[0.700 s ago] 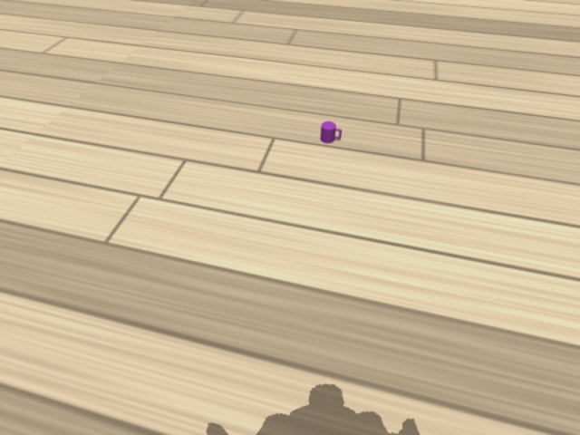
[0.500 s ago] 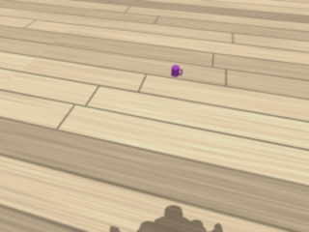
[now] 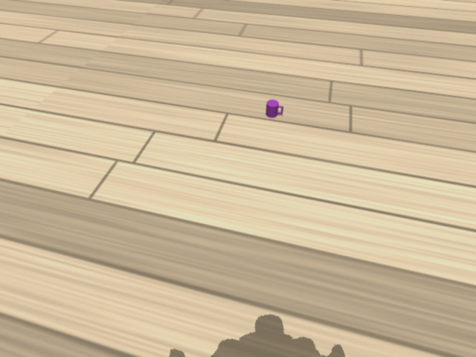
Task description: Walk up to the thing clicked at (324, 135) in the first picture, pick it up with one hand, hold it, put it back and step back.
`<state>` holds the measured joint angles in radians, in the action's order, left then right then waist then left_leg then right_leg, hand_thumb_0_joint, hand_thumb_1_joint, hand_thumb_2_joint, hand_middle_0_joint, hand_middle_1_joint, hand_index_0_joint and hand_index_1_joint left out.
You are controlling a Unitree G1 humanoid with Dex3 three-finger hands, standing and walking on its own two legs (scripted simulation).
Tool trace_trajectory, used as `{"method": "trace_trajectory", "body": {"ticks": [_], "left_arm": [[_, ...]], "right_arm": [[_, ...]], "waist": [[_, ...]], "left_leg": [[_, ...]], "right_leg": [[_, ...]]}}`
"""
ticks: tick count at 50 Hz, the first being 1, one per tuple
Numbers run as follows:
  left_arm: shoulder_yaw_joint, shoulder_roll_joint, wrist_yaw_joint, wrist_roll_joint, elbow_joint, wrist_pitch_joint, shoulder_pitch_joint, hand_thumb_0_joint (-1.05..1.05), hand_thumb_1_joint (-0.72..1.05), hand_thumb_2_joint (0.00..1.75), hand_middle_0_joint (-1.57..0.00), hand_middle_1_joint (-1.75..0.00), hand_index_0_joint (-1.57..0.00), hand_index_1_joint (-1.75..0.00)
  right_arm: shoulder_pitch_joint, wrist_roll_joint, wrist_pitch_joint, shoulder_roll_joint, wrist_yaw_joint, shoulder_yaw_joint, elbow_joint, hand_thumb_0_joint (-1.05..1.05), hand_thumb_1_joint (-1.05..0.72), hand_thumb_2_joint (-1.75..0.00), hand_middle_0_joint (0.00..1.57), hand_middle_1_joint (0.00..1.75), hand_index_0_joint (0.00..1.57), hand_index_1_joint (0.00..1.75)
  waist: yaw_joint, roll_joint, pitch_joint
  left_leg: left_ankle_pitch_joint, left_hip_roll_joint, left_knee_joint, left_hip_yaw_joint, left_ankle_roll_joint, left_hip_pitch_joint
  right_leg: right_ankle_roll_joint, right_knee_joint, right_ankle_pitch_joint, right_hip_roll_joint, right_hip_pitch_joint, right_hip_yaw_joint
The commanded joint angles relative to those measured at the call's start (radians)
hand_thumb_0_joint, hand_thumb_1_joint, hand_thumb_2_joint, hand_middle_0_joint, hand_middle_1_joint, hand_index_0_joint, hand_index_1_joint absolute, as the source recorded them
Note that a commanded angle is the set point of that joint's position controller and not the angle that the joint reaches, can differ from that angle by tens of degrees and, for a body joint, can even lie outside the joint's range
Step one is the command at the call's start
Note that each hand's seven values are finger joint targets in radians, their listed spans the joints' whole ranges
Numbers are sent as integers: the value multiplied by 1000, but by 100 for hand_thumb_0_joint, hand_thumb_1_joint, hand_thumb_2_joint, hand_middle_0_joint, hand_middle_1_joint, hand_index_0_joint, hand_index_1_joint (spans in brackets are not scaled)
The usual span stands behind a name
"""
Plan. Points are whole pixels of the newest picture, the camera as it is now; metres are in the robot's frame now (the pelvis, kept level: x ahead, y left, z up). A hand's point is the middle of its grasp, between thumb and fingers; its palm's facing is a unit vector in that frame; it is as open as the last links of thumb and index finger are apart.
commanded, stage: stand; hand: left
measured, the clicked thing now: (274, 109) +1.70 -0.26 -0.74
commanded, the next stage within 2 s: walk up in 0.42 s
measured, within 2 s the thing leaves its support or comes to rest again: neither
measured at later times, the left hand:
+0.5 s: hand out of the picture +0.09 +0.25 -0.16, palm faces -0.05 -0.94 -0.33, open 7.3 cm
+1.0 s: hand (169, 309) +0.24 +0.15 -0.14, palm faces -0.17 -0.92 -0.36, open 7.4 cm
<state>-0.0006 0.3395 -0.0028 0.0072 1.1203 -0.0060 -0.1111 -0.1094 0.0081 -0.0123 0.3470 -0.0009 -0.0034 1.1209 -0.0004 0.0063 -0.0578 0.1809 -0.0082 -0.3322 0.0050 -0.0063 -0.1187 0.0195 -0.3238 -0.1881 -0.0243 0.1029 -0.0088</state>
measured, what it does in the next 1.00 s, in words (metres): walks ahead: right foot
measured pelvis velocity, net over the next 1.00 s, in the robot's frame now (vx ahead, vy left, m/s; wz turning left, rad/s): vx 0.15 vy -0.11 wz -0.20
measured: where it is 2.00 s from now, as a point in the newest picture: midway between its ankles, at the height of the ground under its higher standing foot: (287, 256)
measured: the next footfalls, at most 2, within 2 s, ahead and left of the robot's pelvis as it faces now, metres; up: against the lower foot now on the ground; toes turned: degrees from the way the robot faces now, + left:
right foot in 0.74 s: +0.17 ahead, -0.23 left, +0.00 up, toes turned -13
left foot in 1.16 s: +0.40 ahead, +0.00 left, +0.00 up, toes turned -7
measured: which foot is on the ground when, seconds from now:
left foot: down 0.00-0.74, up 0.76-1.00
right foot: down 0.00-0.46, up 0.48-0.72, down 0.74-1.00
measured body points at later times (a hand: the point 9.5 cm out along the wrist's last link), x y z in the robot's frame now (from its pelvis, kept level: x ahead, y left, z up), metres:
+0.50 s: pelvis +0.01 +0.00 +0.00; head +0.02 -0.01 +0.45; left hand +0.09 +0.30 -0.13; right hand +0.09 -0.31 -0.13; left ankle +0.00 +0.11 -0.75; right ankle -0.01 -0.13 -0.73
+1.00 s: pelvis +0.15 -0.11 -0.01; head +0.15 -0.12 +0.44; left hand +0.25 +0.20 -0.12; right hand +0.18 -0.45 -0.13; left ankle +0.26 +0.01 -0.70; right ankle +0.14 -0.22 -0.75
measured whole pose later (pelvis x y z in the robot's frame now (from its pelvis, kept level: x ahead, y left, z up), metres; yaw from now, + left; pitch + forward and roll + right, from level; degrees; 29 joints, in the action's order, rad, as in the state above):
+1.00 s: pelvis +0.15 -0.11 -0.01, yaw -11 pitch -3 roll -1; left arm 0.06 0.39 -0.08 0.01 0.92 -0.05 -0.32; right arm -0.23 0.03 -0.04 0.44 -0.09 0.07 0.94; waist -0.03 0.05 -0.04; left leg 0.30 0.09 -0.85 -0.03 0.01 -0.49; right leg -0.04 -0.45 -0.25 0.02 0.16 -0.03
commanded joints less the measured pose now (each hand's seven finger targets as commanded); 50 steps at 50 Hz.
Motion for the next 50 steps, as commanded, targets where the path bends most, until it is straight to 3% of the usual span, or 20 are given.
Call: {"method": "trace_trajectory", "body": {"ticks": [1, 20, 21, 22, 23, 24, 25, 26, 29, 32, 35, 36, 37, 38, 39, 40, 41, 43, 44, 50], "left_arm": [[40, 213, 11, 2, -50, -23, 27, 0, 90, 90, -20, -30, -20, -30], [38, 212, 13, 1, -51, -21, 22, 0, 90, 90, -20, -30, -20, -30], [110, 315, -26, 26, -144, -28, -10, 0, 90, 90, -20, -30, -20, -30], [107, 288, -40, 33, -154, -22, 76, 0, 90, 90, -20, -30, -20, -30], [106, 259, -54, 38, -200, -18, 164, 0, 90, 90, -20, -30, -20, -30], [104, 257, -58, 43, -232, -20, 177, 0, 90, 90, -20, -30, -20, -30], [105, 266, -65, 35, -233, -28, 151, 0, 90, 90, -20, -30, -20, -30], [110, 276, -76, 29, -221, -31, 82, 0, 90, 90, -20, -30, -20, -30], [116, 269, -108, 26, -223, -34, 11, 0, 90, 90, -20, -30, -20, -30], [126, 264, -119, 26, -226, -35, -12, 0, 90, 90, -20, -30, -20, -30], [140, 271, -104, 30, -181, -44, -145, 0, 90, 90, -20, -30, -20, -30], [159, 312, -90, 34, -155, -51, -248, 0, 90, 90, -20, -30, -20, -30], [187, 383, -69, 36, -141, -61, -381, 0, 90, 90, -20, -30, -20, -30], [193, 472, -59, 31, -185, -69, -381, 0, 90, 90, -20, -30, -20, -30], [184, 492, -61, 14, -225, -67, -252, 0, 90, 90, -20, -30, -20, -30], [176, 455, -58, -2, -252, -65, -161, 0, 90, 90, -20, -30, -20, -30], [164, 422, -54, -4, -262, -68, -120, 0, 90, 90, -20, -30, -20, -30], [149, 374, -49, -3, -267, -74, -119, 0, 90, 90, -20, -30, -20, -30], [145, 364, -52, 1, -274, -77, -122, 0, 90, 90, -20, -30, -20, -30], [150, 378, -53, 6, -321, -92, -128, 0, 90, 90, -20, -30, -20, -30]], "right_arm": [[37, 0, -23, 213, 10, 40, -60, 0, -90, -90, 20, 30, 20, 30], [36, -2, -25, 213, 14, 36, -64, 0, -90, -90, 20, 30, 20, 30], [-51, 23, -53, 328, -3, 119, -134, 0, -90, -90, 20, 30, 20, 30], [-126, 30, -60, 354, -10, 139, -101, 0, -90, -90, 20, 30, 20, 30], [-160, 29, -63, 383, -10, 161, -109, 0, -90, -90, 20, 30, 20, 30], [-153, 31, -71, 402, -13, 170, -134, 0, -90, -90, 20, 30, 20, 30], [-115, 28, -80, 388, -13, 166, -154, 0, -90, -90, 20, 30, 20, 30], [-90, 29, -87, 361, -14, 158, -173, 0, -90, -90, 20, 30, 20, 30], [-20, 39, -92, 352, -29, 163, -227, 0, -90, -90, 20, 30, 20, 30], [4, 44, -90, 354, -41, 161, -244, 0, -90, -90, 20, 30, 20, 30], [26, 38, -73, 332, -43, 154, -257, 0, -90, -90, 20, 30, 20, 30], [5, 42, -65, 299, -43, 138, -258, 0, -90, -90, 20, 30, 20, 30], [-24, 40, -62, 225, -46, 110, -269, 0, -90, -90, 20, 30, 20, 30], [-10, 17, -62, 212, -50, 95, -318, 0, -90, -90, 20, 30, 20, 30], [21, 26, -55, 301, -43, 121, -303, 0, -90, -90, 20, 30, 20, 30], [-27, 12, -53, 337, -48, 129, -268, 0, -90, -90, 20, 30, 20, 30], [-69, 6, -53, 332, -54, 128, -244, 0, -90, -90, 20, 30, 20, 30], [-152, 6, -51, 316, -61, 129, -212, 0, -90, -90, 20, 30, 20, 30], [-161, 9, -49, 310, -71, 130, -213, 0, -90, -90, 20, 30, 20, 30], [-75, 24, -51, 285, -89, 137, -286, 0, -90, -90, 20, 30, 20, 30]], "waist": [[-5, -10, 77], [-6, -6, 97], [33, -36, 200], [89, 39, 115], [134, 154, 7], [129, 125, -54], [90, 57, -69], [51, 35, -32], [24, 148, -1], [1, 151, -8], [-68, 47, 30], [-112, -81, 72], [-179, -331, 104], [-162, -414, 88], [-113, -236, -24], [-57, -143, -51], [-27, -131, -40], [-4, -160, -13], [-3, -163, -8], [-20, -126, -32]], "left_leg": [[-127, 132, 56, 105, -21, 10], [-232, 137, 42, 102, -21, 35], [323, 132, -31, 99, -90, 177], [540, 201, 42, 197, -135, 248], [627, 354, 168, 367, -203, 225], [618, 459, 214, 451, -264, 163], [569, 456, 225, 449, -257, 98], [553, 411, 227, 375, -233, 92], [421, 339, 215, 174, -202, 66], [343, 273, 156, 28, -159, -64], [391, 214, -62, -79, -123, -229], [374, 170, -285, -123, -102, -336], [397, 55, -636, -182, -71, -500], [422, -27, -821, -84, -26, -649], [350, 85, -861, 37, -11, -581], [253, 121, -864, 47, -13, -564], [204, 139, -819, 48, -19, -532], [146, 148, -721, 38, -18, -432], [136, 139, -673, 23, -14, -406], [58, 137, -414, -16, 20, -373]], "right_leg": [[-41, 44, 106, -106, -6, 87], [-37, 35, 177, -110, -28, 74], [-70, -84, -276, -39, 116, 83], [-64, -206, -379, -11, 367, 35], [-47, -449, -306, -2, 558, 1], [-50, -546, -298, -60, 650, 84], [-51, -598, -255, -92, 628, 145], [-50, -610, -214, -109, 591, 146], [-22, -455, -188, -112, 475, 56], [-15, -321, -102, -86, 268, -7], [-22, -246, 6, -17, -16, -105], [-31, -242, -70, 2, -179, -89], [-77, -88, -356, -72, -300, 107], [-196, 208, -693, -334, -211, 686], [-270, 261, -836, -416, 9, 804], [-250, 231, -765, -360, 37, 679], [-227, 194, -652, -308, 49, 564], [-194, 162, -502, -231, 105, 386], [-200, 161, -451, -209, 124, 336], [-211, 156, -411, -206, 160, 257]]}}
